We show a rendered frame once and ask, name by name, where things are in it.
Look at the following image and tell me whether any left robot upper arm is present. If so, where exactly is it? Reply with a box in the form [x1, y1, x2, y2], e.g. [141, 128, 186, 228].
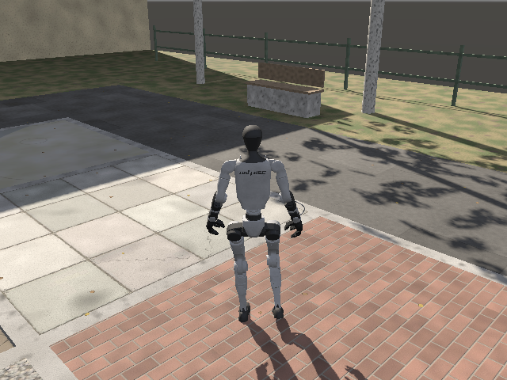
[215, 159, 236, 203]

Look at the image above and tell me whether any right robot upper arm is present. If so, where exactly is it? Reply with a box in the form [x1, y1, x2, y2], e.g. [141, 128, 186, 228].
[269, 159, 292, 203]

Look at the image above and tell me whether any left robot forearm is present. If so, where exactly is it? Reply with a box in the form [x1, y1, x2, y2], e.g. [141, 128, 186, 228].
[208, 191, 223, 222]

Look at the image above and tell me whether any left robot thigh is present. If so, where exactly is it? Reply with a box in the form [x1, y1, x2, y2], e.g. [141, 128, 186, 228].
[227, 221, 248, 275]

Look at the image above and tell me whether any left robot hand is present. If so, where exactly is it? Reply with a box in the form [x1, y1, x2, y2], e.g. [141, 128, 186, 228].
[206, 219, 225, 235]

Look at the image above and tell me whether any right robot forearm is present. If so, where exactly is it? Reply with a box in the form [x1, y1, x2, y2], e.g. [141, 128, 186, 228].
[284, 191, 301, 223]

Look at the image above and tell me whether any right robot hand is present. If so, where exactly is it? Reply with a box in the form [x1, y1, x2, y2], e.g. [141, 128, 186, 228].
[284, 220, 303, 238]

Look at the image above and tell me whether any humanoid robot torso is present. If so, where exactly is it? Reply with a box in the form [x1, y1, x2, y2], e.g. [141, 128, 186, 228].
[234, 155, 272, 238]

